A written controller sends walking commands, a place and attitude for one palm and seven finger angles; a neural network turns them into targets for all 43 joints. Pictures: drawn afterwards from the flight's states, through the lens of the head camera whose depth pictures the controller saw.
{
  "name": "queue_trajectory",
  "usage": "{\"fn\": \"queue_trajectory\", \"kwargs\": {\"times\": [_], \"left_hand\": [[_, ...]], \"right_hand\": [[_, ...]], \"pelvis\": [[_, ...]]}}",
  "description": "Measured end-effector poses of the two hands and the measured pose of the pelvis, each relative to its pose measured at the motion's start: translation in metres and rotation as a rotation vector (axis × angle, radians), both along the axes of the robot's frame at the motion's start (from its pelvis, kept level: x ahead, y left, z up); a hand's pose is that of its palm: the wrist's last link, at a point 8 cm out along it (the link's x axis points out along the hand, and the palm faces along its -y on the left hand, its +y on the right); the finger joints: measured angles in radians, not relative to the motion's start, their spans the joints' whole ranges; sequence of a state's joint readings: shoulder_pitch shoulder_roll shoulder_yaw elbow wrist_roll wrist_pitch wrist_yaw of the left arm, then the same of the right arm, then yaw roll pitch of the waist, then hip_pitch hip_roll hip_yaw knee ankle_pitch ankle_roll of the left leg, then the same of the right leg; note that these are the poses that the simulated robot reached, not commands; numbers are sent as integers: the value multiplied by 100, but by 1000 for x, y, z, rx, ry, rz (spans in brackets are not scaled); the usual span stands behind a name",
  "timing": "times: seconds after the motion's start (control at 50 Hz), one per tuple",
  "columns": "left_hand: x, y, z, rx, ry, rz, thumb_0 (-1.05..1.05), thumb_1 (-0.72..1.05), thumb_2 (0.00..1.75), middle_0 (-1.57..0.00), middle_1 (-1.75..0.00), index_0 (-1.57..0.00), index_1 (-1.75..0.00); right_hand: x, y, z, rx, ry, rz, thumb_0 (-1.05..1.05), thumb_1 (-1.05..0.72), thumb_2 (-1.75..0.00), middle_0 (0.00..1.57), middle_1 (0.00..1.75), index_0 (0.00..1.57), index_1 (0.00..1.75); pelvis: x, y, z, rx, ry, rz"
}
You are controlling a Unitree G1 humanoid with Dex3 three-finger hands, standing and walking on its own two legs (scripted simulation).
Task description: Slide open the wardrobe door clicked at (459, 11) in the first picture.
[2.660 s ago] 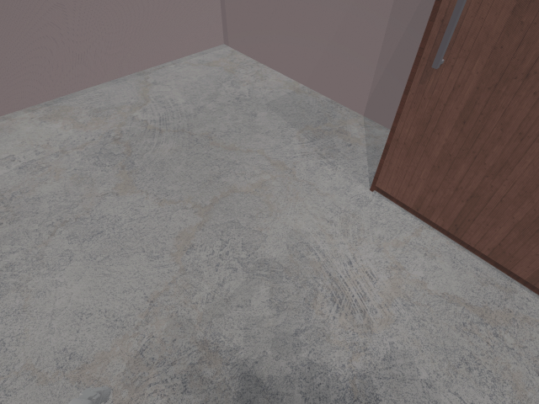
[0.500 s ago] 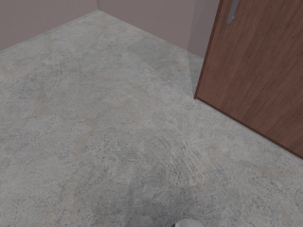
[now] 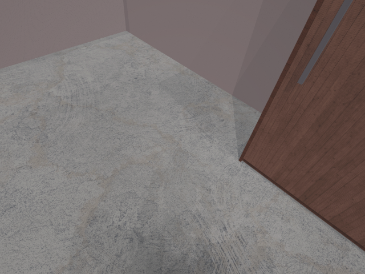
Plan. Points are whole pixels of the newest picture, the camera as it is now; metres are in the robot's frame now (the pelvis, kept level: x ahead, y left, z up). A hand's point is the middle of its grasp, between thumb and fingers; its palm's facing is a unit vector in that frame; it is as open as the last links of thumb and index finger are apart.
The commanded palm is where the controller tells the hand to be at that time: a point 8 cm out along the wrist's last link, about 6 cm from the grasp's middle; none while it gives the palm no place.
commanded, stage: walk to a spot facing it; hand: left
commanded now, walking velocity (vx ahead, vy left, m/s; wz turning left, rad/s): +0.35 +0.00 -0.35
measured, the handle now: (323, 44) +0.89 -0.45 +0.13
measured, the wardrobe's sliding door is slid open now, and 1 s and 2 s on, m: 0.00 0.00 0.00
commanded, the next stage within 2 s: turn to face it in 0.24 s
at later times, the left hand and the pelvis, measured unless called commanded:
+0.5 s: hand (151, 203) +0.34 +0.11 -0.18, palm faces -0.18 -0.96 -0.20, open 7.3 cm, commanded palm none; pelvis +0.20 -0.05 -0.02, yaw -11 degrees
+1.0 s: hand (139, 174) +0.43 +0.16 -0.17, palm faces -0.36 -0.91 -0.21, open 7.4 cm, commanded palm none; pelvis +0.28 +0.00 +0.01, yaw -27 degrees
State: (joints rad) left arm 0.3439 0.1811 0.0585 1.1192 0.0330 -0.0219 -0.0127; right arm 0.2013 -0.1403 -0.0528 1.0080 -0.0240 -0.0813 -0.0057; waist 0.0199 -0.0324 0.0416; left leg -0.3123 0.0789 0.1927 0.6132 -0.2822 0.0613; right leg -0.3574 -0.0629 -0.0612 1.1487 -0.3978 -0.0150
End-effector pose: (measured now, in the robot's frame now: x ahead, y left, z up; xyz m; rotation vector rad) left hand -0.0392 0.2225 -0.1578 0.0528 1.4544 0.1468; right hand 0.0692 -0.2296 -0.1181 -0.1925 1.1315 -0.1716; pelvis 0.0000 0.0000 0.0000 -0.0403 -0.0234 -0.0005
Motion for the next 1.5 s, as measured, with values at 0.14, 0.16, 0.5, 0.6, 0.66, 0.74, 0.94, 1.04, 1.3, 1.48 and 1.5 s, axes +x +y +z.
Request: {"fn": "queue_trajectory", "kwargs": {"times": [0.14,0.16,0.5,0.6,0.66,0.74,0.94,1.04,1.3,1.48,1.5], "left_hand": [[103,19,19,34,-84,-50,1,91,89,-19,-30,-20,-30],[117,19,20,35,-93,-60,1,91,89,-19,-30,-20,-30],[381,-63,12,61,-305,-301,1,91,89,-20,-30,-20,-30],[397,-68,25,85,-263,-340,0,91,89,-20,-30,-20,-30],[407,-65,31,94,-242,-367,1,91,89,-20,-30,-20,-30],[423,-57,33,90,-240,-388,1,91,89,-20,-30,-20,-30],[469,-18,15,56,-234,-429,1,91,89,-20,-30,-20,-30],[488,-10,22,50,-203,-508,1,91,89,-20,-30,-20,-30],[525,-77,32,48,-223,-726,1,91,89,-19,-30,-20,-30],[516,-127,50,31,-332,-761,1,91,89,-20,-30,-20,-30],[512,-127,50,30,-322,-761,1,91,89,-20,-30,-20,-30]], "right_hand": [[-23,4,5,-3,179,-102,-1,-95,-90,20,30,20,30],[-27,7,4,5,207,-118,-1,-94,-90,20,30,20,30],[17,-9,-43,155,441,-351,1,-91,-90,21,30,20,30],[116,-53,-34,85,201,-331,1,-91,-90,20,30,20,30],[167,-71,-22,51,61,-322,0,-91,-90,20,30,20,30],[211,-80,-8,19,-48,-311,0,-91,-90,20,30,20,30],[221,-49,9,-55,-55,-360,0,-91,-90,20,30,20,30],[183,-24,17,-50,31,-444,0,-91,-90,20,30,20,30],[65,20,-13,84,219,-706,0,-91,-90,21,30,20,30],[31,14,-27,165,267,-752,1,-91,-90,20,30,20,30],[36,10,-25,162,249,-751,1,-91,-90,20,30,20,30]], "pelvis": [[56,8,15,20,4,-42],[64,8,15,23,4,-50],[205,-50,-17,41,-12,-198],[222,-54,-3,47,-7,-250],[231,-52,1,54,5,-282],[244,-44,3,57,17,-325],[273,-8,-2,38,25,-428],[281,1,9,13,23,-494],[274,-11,6,35,18,-621],[267,-37,9,51,-3,-646],[268,-39,10,53,-5,-649]]}}
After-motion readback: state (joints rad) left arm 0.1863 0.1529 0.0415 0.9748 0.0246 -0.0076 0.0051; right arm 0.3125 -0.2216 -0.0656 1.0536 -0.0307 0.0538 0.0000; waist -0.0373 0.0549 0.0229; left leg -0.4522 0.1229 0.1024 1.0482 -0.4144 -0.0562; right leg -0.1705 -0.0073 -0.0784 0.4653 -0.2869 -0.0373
